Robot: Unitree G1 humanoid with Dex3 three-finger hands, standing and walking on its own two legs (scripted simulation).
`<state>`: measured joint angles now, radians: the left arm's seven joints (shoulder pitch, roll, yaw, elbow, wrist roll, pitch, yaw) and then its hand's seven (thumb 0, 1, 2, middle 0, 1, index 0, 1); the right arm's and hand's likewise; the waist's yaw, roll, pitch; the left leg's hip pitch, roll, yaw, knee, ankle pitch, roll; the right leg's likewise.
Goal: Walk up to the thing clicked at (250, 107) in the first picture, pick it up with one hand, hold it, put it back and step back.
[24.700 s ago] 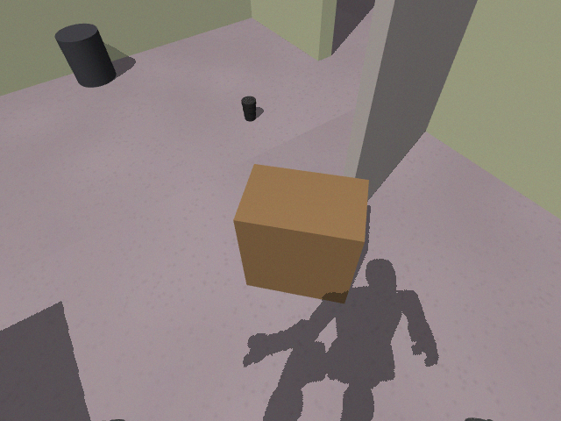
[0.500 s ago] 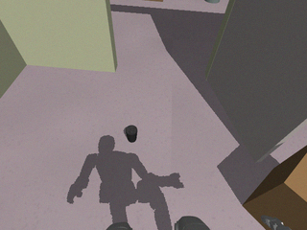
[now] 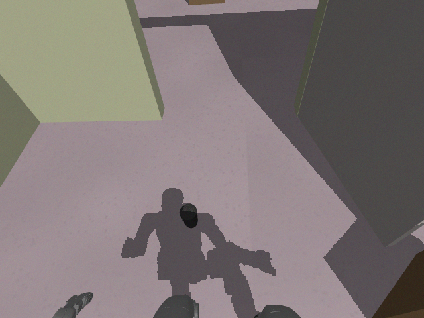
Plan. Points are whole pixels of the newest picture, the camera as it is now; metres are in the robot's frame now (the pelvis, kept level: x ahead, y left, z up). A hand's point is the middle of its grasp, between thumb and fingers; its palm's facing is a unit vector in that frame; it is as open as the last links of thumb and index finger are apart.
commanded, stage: walk up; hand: left
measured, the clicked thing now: (189, 217) +0.60 +0.17 -0.71
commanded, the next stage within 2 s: none
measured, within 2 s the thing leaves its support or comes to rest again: neither
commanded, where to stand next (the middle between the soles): +0.27 +0.01 m, yaw +1 degrees
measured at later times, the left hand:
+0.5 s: hand (101, 265) +0.24 +0.29 -0.15, palm faces -0.08 -0.93 -0.36, open 7.4 cm
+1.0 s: hand (109, 249) +0.28 +0.29 -0.16, palm faces -0.01 -0.94 -0.35, open 7.4 cm
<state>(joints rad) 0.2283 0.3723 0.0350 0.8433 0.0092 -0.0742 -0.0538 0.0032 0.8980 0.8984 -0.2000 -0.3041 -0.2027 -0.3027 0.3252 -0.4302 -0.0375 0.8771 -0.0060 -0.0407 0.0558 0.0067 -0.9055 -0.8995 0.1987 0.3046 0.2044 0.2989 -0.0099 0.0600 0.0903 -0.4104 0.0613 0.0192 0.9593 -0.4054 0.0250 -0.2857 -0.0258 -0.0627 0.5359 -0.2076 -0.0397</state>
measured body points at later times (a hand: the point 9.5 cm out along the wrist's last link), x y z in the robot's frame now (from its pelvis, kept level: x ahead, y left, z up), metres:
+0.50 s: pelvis +0.15 +0.02 -0.01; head +0.18 +0.03 +0.44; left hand +0.24 +0.34 -0.12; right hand +0.17 -0.31 -0.11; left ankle +0.15 +0.15 -0.73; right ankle +0.26 -0.13 -0.71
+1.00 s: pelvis +0.22 +0.02 -0.01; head +0.24 +0.03 +0.44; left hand +0.28 +0.33 -0.14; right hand +0.29 -0.29 -0.13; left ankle +0.24 +0.13 -0.73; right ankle +0.26 -0.12 -0.73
